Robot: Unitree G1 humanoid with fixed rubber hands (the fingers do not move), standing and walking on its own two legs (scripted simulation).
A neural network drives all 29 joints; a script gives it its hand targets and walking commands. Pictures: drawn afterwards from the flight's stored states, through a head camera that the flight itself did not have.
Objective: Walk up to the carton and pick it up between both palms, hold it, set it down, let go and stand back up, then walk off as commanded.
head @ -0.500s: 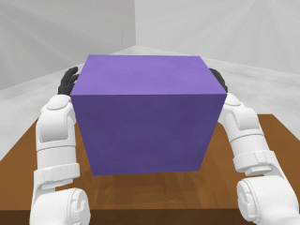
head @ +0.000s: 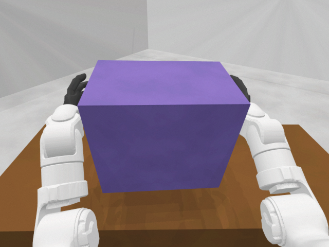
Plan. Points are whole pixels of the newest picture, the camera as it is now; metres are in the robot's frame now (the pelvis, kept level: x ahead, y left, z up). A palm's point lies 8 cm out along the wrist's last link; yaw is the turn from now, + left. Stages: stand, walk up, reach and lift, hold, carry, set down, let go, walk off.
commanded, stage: hold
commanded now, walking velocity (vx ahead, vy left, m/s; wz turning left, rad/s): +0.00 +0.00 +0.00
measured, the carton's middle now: (161, 127) +0.35 -0.01 +0.20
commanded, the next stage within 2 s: none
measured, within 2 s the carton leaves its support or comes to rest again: neither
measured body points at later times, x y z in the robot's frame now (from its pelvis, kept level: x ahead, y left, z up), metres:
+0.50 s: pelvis +0.00 +0.00 +0.00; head -0.08 +0.01 +0.44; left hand +0.37 +0.18 +0.26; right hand +0.37 -0.20 +0.25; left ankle +0.01 +0.13 -0.75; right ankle +0.00 -0.13 -0.75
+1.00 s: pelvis +0.00 +0.00 +0.00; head -0.08 +0.01 +0.44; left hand +0.37 +0.18 +0.26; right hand +0.37 -0.20 +0.25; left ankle +0.01 +0.13 -0.75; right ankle +0.00 -0.13 -0.75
